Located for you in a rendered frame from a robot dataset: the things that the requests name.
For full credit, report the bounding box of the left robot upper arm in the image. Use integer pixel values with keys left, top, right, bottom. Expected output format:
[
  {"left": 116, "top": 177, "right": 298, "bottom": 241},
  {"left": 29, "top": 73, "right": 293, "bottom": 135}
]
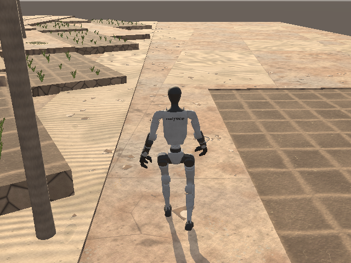
[{"left": 148, "top": 110, "right": 163, "bottom": 141}]

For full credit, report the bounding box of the robot right forearm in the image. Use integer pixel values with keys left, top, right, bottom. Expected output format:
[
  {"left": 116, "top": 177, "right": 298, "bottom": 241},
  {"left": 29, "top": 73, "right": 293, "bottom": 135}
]
[{"left": 197, "top": 131, "right": 207, "bottom": 148}]

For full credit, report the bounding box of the right robot foot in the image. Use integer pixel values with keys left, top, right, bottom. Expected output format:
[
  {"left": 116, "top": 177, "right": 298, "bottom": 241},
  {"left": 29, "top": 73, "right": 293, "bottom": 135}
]
[{"left": 185, "top": 221, "right": 194, "bottom": 231}]

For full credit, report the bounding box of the robot left hand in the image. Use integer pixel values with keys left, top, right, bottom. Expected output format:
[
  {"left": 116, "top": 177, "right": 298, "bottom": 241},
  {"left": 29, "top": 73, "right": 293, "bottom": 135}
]
[{"left": 140, "top": 154, "right": 152, "bottom": 169}]

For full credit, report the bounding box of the robot right hand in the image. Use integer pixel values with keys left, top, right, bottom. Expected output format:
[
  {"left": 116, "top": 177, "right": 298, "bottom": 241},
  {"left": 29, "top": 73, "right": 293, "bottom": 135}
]
[{"left": 195, "top": 146, "right": 207, "bottom": 156}]

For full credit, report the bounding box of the right robot upper arm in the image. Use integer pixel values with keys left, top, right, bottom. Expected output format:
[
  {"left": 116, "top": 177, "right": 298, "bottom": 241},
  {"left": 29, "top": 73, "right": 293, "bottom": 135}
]
[{"left": 186, "top": 110, "right": 202, "bottom": 139}]

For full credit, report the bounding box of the robot foot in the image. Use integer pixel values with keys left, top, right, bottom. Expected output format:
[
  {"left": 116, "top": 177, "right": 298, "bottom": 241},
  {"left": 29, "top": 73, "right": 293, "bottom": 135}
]
[
  {"left": 164, "top": 204, "right": 172, "bottom": 217},
  {"left": 185, "top": 221, "right": 194, "bottom": 231}
]

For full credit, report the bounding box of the left robot foot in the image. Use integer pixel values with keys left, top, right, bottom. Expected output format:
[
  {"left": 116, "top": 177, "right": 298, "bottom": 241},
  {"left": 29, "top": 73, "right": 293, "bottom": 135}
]
[{"left": 164, "top": 204, "right": 172, "bottom": 217}]

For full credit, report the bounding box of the robot left forearm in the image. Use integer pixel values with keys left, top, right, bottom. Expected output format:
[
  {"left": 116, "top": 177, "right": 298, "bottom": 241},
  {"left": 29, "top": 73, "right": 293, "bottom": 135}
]
[{"left": 141, "top": 132, "right": 153, "bottom": 157}]

